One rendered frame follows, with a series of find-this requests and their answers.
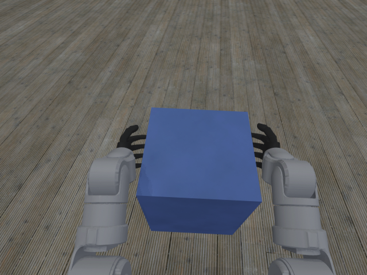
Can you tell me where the right robot forearm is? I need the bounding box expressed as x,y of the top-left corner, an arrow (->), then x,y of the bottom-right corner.
261,148 -> 336,275

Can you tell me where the left robot hand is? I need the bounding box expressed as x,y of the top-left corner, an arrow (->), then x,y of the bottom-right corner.
117,125 -> 146,168

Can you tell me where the carton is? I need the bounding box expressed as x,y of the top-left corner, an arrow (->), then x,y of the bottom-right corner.
136,107 -> 262,235

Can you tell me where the robot left upper arm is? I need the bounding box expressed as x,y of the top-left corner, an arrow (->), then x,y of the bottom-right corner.
69,255 -> 132,275

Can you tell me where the left robot forearm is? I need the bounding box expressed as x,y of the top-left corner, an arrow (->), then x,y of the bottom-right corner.
67,147 -> 136,275

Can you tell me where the right robot hand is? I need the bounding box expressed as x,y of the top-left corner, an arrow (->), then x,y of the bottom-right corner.
251,123 -> 280,169

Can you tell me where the robot right upper arm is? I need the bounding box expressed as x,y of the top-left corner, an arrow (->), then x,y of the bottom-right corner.
268,258 -> 333,275

